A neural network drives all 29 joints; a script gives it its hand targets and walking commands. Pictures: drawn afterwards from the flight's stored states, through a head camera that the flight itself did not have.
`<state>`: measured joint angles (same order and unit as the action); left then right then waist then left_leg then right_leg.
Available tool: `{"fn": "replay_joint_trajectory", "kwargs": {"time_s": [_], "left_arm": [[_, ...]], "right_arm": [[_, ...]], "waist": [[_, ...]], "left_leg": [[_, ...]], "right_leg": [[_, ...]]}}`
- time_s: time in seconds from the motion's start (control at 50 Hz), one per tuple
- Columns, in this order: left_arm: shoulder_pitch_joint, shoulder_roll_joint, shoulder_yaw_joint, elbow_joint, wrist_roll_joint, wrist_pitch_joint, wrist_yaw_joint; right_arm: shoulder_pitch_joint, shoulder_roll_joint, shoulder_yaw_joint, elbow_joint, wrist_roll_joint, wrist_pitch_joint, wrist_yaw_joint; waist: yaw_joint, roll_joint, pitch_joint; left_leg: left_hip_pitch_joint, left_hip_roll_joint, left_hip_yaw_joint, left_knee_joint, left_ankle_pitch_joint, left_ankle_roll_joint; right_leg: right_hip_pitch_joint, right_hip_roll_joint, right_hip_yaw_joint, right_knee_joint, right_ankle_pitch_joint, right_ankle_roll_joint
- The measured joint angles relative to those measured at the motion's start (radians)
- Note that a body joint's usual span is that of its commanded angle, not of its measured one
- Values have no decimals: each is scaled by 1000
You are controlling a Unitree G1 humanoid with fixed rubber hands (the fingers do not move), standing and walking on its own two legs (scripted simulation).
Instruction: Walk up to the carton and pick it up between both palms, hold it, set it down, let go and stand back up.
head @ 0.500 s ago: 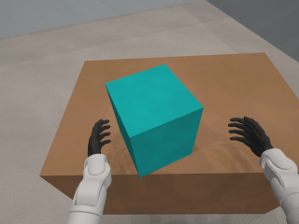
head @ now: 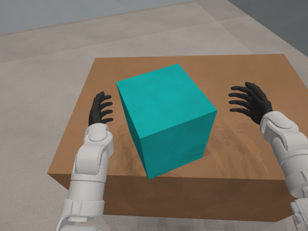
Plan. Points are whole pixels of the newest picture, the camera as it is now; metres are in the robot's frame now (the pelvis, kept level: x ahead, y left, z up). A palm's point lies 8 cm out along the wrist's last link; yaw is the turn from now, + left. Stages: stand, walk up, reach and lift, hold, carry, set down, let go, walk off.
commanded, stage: reach and lift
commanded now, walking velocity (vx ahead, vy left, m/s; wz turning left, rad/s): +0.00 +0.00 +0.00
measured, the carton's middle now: (163, 123) +0.43 +0.05 -0.01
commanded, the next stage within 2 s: none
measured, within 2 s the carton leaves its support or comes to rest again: neither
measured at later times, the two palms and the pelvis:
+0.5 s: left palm (96, 105) +0.36 +0.20 +0.14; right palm (248, 84) +0.45 -0.17 +0.14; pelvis +0.00 +0.00 +0.00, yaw +0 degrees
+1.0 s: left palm (98, 94) +0.39 +0.20 +0.15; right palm (235, 71) +0.48 -0.14 +0.16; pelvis +0.00 +0.00 +0.00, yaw +0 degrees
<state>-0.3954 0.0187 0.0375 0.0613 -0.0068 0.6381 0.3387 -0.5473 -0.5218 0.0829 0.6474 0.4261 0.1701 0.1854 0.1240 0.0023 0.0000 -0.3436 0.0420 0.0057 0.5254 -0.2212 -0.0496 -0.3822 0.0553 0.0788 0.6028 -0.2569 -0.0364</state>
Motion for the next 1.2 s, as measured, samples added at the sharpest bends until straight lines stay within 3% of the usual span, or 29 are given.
{"fn": "replay_joint_trajectory", "kwargs": {"time_s": [0.24, 0.4, 0.56, 0.96, 1.2], "left_arm": [[-129, 0, 37, 37, 0, 73, 8], [-200, 0, 50, 109, -10, 77, 14], [-297, 0, 53, 224, -29, 63, 30], [-455, 0, 57, 466, -58, -19, 51], [-425, 0, 73, 599, -58, -158, 20]], "right_arm": [[-95, -3, 0, 0, -2, 80, -15], [-170, -3, 3, 2, -7, 107, -25], [-265, -7, 17, 84, 8, 137, -30], [-432, 24, 43, 268, 18, 161, -49], [-440, 70, 43, 385, -4, 95, -59]], "waist": [[24, 4, 17], [34, 12, 18], [46, 14, 19], [81, 15, -1], [84, 16, -15]], "left_leg": [[0, 0, 0, -1, 0, -3], [0, 0, 0, -1, 0, -3], [0, 0, 0, -1, 0, -3], [-17, 0, 0, -1, 0, -5], [-48, 0, 0, -1, 3, -5]], "right_leg": [[0, 0, 0, -1, 0, 0], [0, 0, 0, -1, 0, 0], [0, 0, 0, -1, 0, 0], [-17, 0, 0, -1, 0, 0], [-48, 0, 0, -1, 3, 0]]}}
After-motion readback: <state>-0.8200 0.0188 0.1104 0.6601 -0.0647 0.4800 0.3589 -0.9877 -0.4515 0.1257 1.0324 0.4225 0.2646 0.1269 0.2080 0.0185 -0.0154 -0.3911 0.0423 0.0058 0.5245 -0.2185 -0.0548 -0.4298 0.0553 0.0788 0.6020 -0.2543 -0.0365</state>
